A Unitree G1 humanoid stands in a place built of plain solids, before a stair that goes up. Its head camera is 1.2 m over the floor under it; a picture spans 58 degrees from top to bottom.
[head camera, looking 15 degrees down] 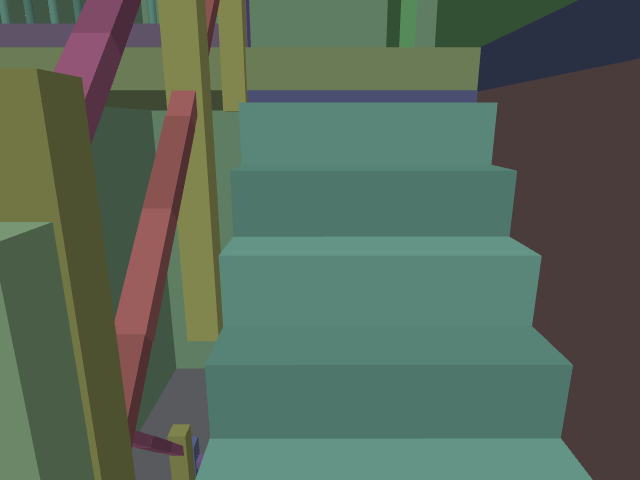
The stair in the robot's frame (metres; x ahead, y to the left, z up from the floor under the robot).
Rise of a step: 0.21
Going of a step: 0.21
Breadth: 0.90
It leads straight ahead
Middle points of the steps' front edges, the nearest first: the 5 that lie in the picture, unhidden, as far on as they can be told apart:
0.94 -0.17 0.64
1.15 -0.17 0.85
1.36 -0.17 1.06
1.57 -0.17 1.27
1.78 -0.17 1.48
